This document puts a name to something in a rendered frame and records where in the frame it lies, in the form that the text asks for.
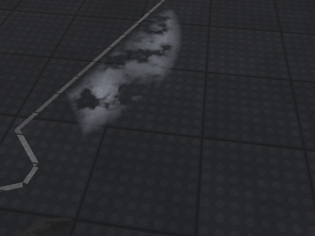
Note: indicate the robot left hand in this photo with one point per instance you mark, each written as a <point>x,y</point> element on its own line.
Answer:
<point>48,226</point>

